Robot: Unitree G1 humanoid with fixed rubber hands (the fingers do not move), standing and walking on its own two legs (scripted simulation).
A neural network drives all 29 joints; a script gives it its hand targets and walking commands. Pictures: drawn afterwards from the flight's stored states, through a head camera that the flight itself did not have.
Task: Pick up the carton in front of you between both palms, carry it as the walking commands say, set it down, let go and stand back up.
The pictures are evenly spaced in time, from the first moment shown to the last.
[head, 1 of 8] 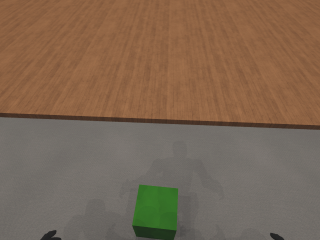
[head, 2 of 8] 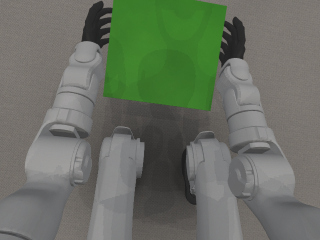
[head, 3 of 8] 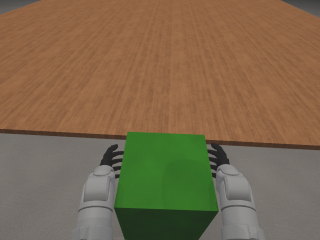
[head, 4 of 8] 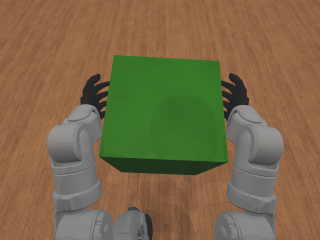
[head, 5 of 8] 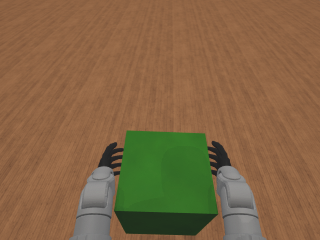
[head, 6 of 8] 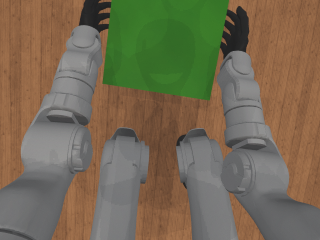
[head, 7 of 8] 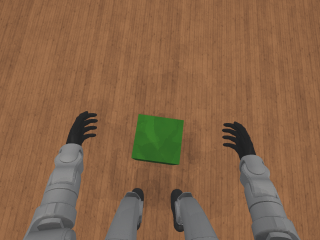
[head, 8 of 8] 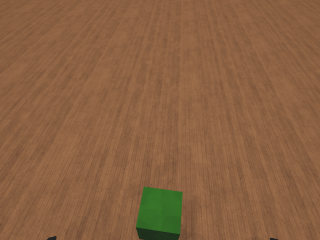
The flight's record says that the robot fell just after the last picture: no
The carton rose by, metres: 0.80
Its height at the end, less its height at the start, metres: +0.06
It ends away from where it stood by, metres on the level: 2.12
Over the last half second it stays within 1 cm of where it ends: yes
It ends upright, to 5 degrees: yes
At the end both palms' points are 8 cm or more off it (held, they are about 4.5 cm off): yes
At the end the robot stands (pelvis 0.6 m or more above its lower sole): yes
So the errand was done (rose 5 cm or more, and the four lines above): yes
